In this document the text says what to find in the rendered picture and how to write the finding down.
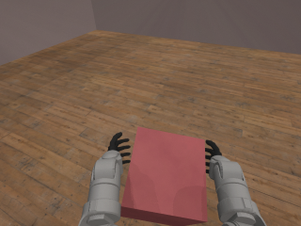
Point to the robot left hand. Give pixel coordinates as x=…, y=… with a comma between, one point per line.
x=114, y=143

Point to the carton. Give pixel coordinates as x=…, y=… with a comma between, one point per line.
x=166, y=181

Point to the robot left forearm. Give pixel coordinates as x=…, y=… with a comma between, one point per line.
x=102, y=206

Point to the robot right hand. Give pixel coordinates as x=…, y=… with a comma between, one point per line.
x=214, y=151

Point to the robot right forearm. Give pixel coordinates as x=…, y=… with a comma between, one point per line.
x=234, y=201

